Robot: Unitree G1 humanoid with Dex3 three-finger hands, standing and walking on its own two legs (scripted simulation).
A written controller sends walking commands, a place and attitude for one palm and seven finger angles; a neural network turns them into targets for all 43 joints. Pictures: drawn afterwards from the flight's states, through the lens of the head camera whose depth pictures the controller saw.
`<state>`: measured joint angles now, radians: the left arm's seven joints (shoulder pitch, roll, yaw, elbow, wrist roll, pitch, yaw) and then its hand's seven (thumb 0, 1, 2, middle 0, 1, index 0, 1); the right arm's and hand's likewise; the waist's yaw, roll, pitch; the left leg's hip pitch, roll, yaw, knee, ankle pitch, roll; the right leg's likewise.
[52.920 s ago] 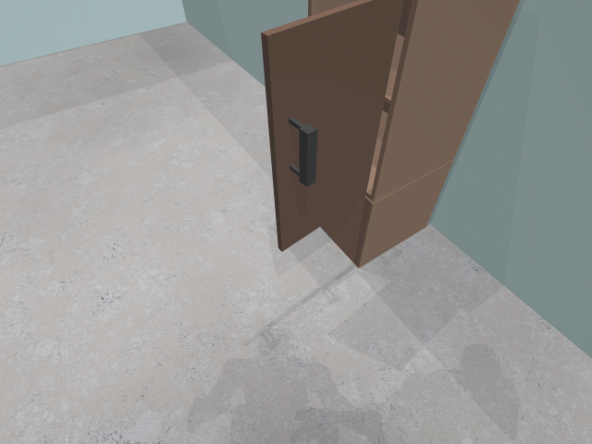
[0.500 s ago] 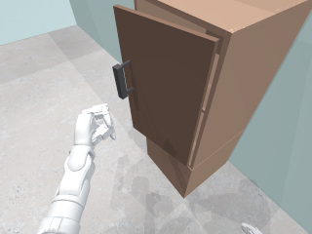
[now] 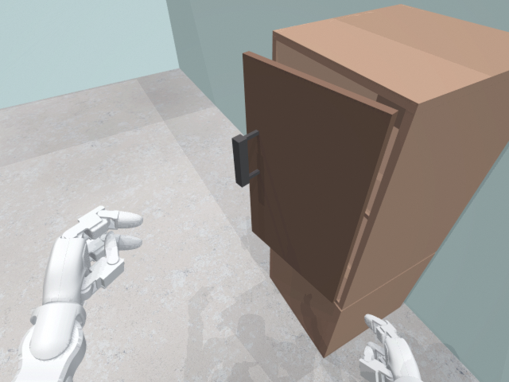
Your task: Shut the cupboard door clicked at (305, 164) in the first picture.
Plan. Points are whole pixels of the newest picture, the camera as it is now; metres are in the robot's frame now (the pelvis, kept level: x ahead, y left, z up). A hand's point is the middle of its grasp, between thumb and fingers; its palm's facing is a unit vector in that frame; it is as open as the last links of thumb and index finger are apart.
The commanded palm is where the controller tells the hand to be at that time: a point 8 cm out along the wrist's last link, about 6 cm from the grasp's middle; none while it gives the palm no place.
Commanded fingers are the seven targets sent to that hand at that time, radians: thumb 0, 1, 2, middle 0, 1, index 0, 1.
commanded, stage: draw the hand back to the body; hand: left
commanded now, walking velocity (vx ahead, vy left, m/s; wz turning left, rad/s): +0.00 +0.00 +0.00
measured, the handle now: (248, 158) +0.63 +0.09 +0.00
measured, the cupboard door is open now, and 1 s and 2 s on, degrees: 12 12 12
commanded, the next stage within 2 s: step back with the hand held close in 0.60 s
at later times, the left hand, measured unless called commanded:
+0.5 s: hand (61, 281) +0.19 +0.26 +0.15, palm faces +0.45 -0.81 -0.38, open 7.3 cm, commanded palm +0.14 +0.30 +0.17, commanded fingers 0.00 0.90 0.90 -0.20 -0.30 -0.20 -0.30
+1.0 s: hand (59, 274) +0.19 +0.26 +0.15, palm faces +0.38 -0.79 -0.48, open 7.4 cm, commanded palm +0.13 +0.30 +0.17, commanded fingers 0.00 0.90 0.90 -0.20 -0.30 -0.20 -0.30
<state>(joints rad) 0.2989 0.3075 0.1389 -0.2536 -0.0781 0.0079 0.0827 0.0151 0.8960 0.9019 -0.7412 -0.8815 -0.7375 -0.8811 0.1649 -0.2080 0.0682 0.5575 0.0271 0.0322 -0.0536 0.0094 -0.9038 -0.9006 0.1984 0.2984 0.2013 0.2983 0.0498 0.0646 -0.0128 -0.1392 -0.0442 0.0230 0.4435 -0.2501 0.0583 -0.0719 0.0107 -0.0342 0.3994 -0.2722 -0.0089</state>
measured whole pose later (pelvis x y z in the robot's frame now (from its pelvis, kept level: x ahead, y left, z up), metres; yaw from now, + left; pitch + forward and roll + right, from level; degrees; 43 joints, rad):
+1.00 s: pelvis -0.01 +0.00 +0.00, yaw -1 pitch +1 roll -1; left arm 0.54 0.40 0.38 -0.41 -0.08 -0.13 0.11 0.01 0.89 0.90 -0.21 -0.30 -0.21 -0.30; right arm 0.18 -0.26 -0.01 0.58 0.03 0.04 -0.08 0.01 -0.90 -0.90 0.20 0.30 0.20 0.30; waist 0.01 0.07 -0.04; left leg -0.26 -0.03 0.03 0.51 -0.26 0.06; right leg -0.20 0.02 -0.03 0.46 -0.28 -0.01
